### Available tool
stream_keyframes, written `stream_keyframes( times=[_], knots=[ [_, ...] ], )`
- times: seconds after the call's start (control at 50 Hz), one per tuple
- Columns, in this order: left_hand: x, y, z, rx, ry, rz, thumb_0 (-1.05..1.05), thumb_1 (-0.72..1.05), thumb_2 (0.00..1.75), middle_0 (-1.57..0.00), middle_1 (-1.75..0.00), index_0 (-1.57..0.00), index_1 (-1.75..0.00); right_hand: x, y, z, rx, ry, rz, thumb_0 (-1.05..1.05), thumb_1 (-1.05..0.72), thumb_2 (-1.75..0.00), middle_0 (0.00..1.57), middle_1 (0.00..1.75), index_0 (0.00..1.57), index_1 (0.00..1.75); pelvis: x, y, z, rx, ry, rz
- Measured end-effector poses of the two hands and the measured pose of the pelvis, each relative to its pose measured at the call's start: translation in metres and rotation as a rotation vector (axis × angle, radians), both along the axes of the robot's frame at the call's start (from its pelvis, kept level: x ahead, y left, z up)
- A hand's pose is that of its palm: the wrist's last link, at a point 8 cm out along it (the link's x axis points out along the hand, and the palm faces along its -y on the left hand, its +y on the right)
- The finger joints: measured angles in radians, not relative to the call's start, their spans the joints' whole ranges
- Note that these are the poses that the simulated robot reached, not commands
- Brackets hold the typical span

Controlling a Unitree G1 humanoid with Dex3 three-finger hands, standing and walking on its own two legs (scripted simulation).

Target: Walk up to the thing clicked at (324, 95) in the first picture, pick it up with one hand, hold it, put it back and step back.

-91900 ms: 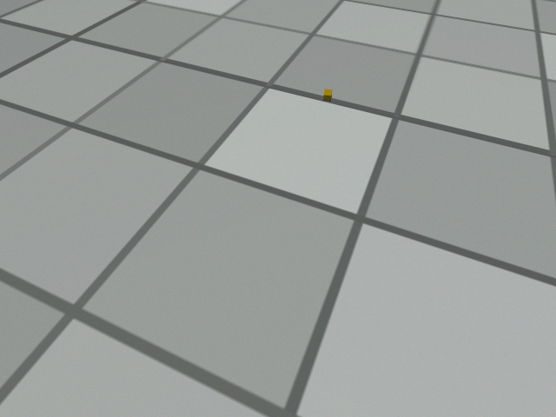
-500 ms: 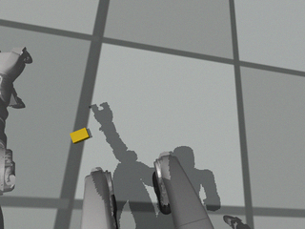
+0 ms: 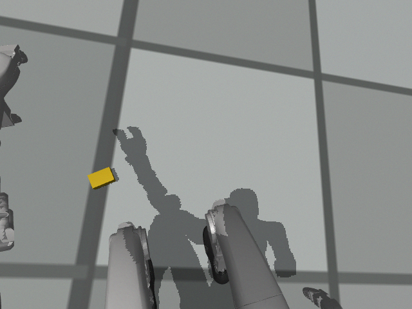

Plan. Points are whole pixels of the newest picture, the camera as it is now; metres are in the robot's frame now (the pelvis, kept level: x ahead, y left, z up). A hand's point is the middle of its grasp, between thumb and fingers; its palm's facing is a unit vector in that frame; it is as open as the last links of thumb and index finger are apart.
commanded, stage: home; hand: left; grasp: from above
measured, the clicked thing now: (101, 178) +0.46 +0.22 -0.53
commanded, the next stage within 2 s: go down in 0.94 s
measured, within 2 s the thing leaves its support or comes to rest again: neither
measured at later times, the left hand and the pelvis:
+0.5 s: hand out of the picture +0.49 +0.28 +0.09, palm faces -0.51 -0.06 -0.86, open 7.4 cm; pelvis +0.03 +0.00 +0.12, yaw +1 degrees
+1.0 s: hand out of the picture +0.50 +0.28 +0.08, palm faces -0.44 -0.12 -0.89, open 7.4 cm; pelvis +0.03 +0.00 +0.12, yaw +0 degrees
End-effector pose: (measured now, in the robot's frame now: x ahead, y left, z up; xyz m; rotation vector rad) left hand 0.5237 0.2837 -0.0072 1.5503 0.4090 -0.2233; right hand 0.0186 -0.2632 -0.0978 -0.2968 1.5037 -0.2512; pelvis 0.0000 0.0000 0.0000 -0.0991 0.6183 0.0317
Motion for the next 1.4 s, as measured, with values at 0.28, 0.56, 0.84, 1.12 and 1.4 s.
stream_keyframes(
  times=[0.28, 0.56, 0.84, 1.12, 1.4],
  knots=[
    [0.001, 0.005, 0.151, -0.015, -0.007, 0.055, 0.00, 0.73, 0.90, -0.22, -0.32, -0.22, -0.32, 0.009, 0.017, 0.067, 0.041, -0.081, -0.046, 0.00, -0.91, -0.89, 0.21, 0.30, 0.20, 0.30, 0.019, 0.001, 0.079, 0.016, -0.142, 0.006],
    [-0.024, -0.001, 0.137, -0.050, 0.129, -0.021, 0.00, 0.89, 0.90, -0.21, -0.30, -0.21, -0.30, 0.030, -0.001, 0.117, -0.029, -0.158, -0.012, 0.00, -0.90, -0.90, 0.21, 0.30, 0.20, 0.30, 0.034, -0.003, 0.116, 0.034, -0.174, 0.003],
    [-0.006, 0.003, 0.136, 0.008, -0.002, 0.041, 0.00, 0.89, 0.90, -0.22, -0.30, -0.22, -0.30, 0.018, 0.001, 0.103, 0.015, -0.061, -0.021, 0.00, -0.91, -0.90, 0.20, 0.30, 0.20, 0.30, 0.028, -0.002, 0.109, 0.021, -0.149, 0.000],
    [-0.068, -0.011, 0.131, -0.238, 0.075, 0.101, 0.00, 0.90, 0.90, -0.21, -0.30, -0.21, -0.30, 0.019, 0.015, 0.127, 0.033, -0.139, -0.094, 0.01, -0.91, -0.90, 0.20, 0.30, 0.20, 0.30, 0.042, 0.003, 0.136, 0.032, -0.222, -0.008],
    [-0.205, -0.023, 0.136, -0.560, 0.059, 0.468, 0.01, 0.89, 0.90, -0.21, -0.30, -0.21, -0.30, 0.145, 0.013, 0.162, 0.065, -0.470, 0.060, 0.01, -0.91, -0.90, 0.20, 0.30, 0.20, 0.30, 0.063, -0.001, 0.172, 0.066, -0.377, 0.030]
  ],
)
